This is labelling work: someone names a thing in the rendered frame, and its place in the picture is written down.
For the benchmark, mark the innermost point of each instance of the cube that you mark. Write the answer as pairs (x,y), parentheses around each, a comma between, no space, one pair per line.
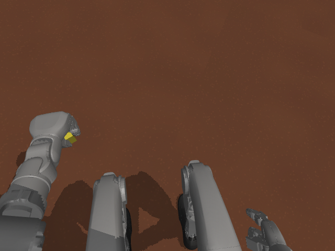
(70,137)

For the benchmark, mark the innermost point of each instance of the left robot arm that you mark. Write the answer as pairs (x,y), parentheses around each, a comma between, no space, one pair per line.
(23,206)

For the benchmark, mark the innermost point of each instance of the left robot hand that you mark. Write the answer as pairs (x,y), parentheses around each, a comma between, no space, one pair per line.
(55,123)

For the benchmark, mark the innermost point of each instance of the right robot hand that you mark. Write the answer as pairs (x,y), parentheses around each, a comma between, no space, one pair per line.
(269,235)

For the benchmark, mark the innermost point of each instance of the right robot foot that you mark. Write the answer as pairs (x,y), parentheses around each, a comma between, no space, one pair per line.
(190,243)

